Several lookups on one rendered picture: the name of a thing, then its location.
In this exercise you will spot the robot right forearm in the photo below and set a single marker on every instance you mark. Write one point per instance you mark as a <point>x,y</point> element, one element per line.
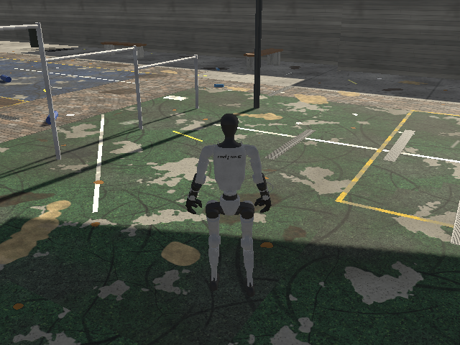
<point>263,189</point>

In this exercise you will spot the right robot upper arm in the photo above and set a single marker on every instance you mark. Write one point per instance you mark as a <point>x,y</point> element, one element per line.
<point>252,152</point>

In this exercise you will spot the left robot upper arm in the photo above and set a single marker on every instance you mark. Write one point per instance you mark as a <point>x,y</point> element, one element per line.
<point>203,162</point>

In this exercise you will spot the left robot hand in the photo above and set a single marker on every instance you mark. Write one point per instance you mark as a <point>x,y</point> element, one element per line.
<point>190,203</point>

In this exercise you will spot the right robot hand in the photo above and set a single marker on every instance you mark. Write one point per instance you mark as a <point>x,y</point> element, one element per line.
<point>261,202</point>

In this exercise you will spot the robot head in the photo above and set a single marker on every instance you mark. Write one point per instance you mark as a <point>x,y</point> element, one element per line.
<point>229,124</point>

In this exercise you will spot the right robot foot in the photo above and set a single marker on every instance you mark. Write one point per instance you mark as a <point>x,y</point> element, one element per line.
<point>250,290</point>

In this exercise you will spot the robot left forearm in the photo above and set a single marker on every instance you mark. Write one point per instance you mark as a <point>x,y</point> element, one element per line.
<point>194,190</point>

